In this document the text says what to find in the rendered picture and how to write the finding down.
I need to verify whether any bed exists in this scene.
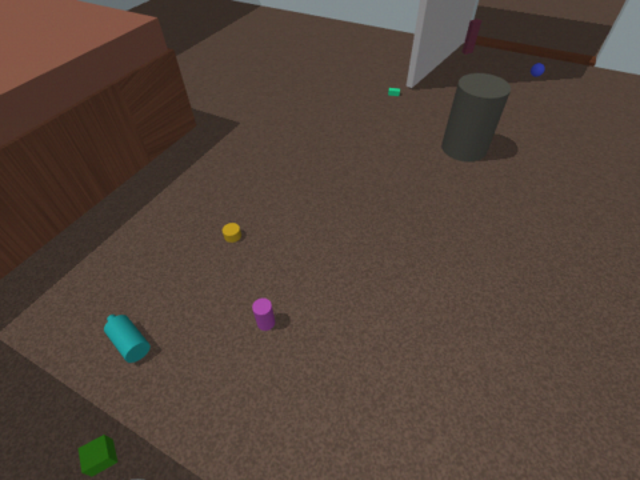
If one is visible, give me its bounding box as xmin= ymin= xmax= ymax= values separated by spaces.
xmin=0 ymin=0 xmax=197 ymax=280

